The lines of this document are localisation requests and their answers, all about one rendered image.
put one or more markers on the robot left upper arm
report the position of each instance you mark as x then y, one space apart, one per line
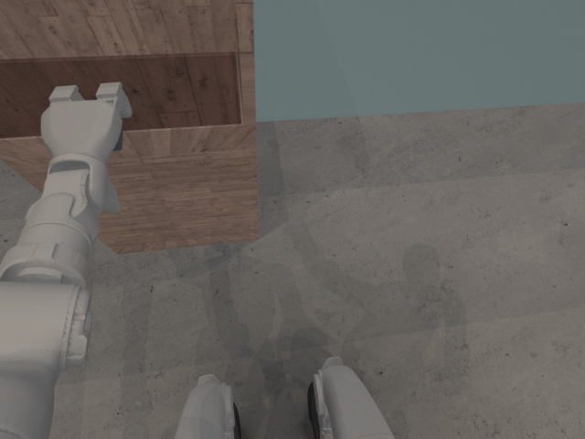
44 329

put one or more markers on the right robot thigh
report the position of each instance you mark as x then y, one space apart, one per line
341 395

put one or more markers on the handle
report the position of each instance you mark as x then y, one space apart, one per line
119 143

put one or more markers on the right robot shin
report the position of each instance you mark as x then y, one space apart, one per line
325 424

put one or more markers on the cabinet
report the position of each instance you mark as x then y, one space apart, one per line
178 187

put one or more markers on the drawer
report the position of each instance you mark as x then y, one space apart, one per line
164 90

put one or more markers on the robot left hand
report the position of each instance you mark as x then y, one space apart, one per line
71 125

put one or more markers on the robot left forearm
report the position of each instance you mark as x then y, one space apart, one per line
55 243

